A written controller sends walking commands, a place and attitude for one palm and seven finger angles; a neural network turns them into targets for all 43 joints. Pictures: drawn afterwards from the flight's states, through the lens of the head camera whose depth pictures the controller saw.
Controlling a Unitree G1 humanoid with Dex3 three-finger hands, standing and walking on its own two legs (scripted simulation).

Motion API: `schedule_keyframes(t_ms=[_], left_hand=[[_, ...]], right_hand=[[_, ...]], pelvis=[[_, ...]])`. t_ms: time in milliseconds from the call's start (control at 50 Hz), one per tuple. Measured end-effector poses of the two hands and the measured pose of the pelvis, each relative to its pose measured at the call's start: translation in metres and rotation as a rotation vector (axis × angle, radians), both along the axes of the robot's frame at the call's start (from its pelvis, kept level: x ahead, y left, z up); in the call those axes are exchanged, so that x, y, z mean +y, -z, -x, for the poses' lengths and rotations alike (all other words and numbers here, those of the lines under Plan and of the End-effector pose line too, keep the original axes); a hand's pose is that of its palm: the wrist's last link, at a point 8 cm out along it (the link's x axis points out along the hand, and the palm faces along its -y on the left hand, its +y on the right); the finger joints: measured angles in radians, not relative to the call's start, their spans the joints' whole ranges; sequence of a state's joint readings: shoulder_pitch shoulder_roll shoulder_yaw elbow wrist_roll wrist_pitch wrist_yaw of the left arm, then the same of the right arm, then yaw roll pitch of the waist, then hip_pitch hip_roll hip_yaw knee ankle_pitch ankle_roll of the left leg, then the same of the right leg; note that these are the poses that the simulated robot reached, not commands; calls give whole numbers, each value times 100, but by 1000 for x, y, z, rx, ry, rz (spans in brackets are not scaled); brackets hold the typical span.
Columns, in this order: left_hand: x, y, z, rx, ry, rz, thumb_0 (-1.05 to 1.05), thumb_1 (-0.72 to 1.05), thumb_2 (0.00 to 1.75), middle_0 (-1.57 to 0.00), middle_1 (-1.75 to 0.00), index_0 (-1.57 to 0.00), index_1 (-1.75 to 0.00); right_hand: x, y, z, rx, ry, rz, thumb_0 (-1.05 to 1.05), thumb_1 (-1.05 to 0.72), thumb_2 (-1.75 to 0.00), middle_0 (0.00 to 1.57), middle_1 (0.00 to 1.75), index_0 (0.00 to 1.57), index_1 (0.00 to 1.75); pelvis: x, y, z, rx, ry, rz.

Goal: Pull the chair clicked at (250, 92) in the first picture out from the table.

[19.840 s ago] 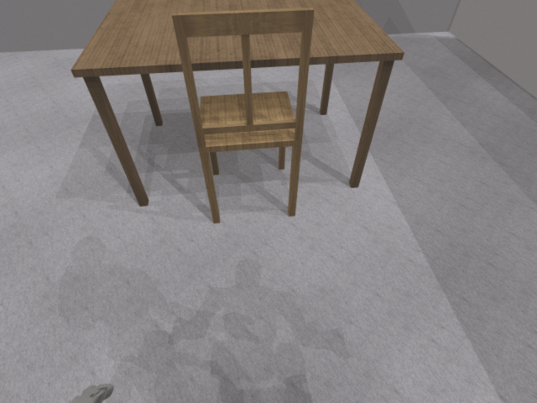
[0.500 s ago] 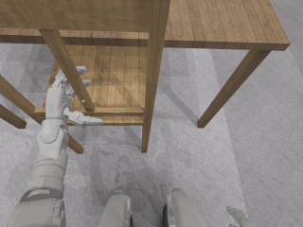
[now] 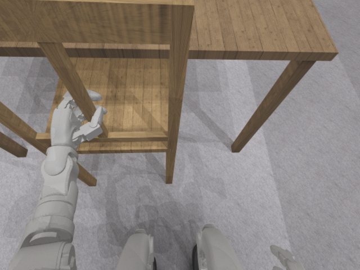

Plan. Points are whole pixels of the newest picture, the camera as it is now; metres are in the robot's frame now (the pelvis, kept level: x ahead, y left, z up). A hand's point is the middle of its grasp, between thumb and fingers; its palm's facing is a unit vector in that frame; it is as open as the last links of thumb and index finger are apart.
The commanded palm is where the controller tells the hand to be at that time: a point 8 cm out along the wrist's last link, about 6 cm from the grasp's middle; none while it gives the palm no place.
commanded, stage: hook a spindle and tug to test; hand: left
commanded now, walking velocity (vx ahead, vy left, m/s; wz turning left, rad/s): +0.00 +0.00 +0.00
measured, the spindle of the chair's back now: (84, 101) +0.46 +0.19 +0.05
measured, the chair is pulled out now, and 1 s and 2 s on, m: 0.00 0.06 0.21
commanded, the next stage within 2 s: step backward, pulling the chair out in 0.54 s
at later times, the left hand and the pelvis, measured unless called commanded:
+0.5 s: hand (93, 137) +0.39 +0.18 +0.02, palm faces +0.02 -1.00 -0.01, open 5.7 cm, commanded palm +0.36 +0.23 +0.02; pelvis +0.01 +0.00 +0.00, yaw +0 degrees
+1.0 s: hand (98, 143) +0.37 +0.16 +0.04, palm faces +0.10 -0.99 -0.10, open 5.3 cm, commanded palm +0.35 +0.21 +0.03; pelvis +0.01 +0.01 +0.09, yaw +1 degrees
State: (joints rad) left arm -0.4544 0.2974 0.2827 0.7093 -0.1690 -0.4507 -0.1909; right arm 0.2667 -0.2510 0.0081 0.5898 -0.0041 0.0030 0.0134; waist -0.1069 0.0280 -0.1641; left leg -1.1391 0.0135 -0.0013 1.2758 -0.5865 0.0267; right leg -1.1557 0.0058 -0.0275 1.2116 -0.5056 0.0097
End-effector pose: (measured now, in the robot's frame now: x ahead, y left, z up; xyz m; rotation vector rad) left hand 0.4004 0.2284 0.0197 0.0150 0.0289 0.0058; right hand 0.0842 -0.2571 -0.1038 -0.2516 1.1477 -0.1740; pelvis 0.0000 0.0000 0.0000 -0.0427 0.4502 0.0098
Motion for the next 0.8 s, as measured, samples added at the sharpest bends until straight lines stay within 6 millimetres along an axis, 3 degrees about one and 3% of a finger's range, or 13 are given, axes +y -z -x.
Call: schedule_keyframes(t_ms=[660, 700, 800], left_hand=[[1, 0, 39, -9, -12, -2, 1, 68, 81, -39, -140, -38, -144], [0, -6, 39, 43, -35, -52, 1, 68, 81, -39, -137, -38, -144], [-4, -24, 43, 280, -108, -116, 4, 69, 82, -35, -124, -39, -144]], right_hand=[[7, -5, -45, -103, -61, -12, 1, -91, -90, 20, 30, 20, 30], [9, -11, -43, -86, -26, -11, 1, -91, -90, 20, 30, 20, 30], [21, -51, -35, -76, 57, -23, 1, -91, -90, 20, 30, 20, 30]], pelvis=[[-1, -1, -6, -18, -12, -2], [-1, -10, -4, -69, -17, -8], [4, -54, -12, -147, -16, -19]])
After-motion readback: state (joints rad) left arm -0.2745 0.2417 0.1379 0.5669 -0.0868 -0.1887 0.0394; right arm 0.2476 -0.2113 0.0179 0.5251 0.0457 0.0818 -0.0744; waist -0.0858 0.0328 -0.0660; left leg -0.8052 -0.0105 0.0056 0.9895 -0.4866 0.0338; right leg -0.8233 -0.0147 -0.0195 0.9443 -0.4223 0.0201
